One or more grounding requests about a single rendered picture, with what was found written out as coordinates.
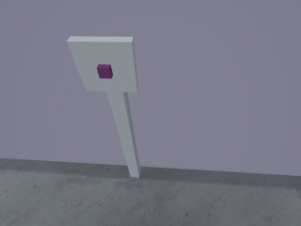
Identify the panel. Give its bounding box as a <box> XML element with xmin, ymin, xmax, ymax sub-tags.
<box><xmin>67</xmin><ymin>36</ymin><xmax>140</xmax><ymax>178</ymax></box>

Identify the button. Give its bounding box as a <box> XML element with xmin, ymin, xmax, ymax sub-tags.
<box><xmin>97</xmin><ymin>64</ymin><xmax>113</xmax><ymax>79</ymax></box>

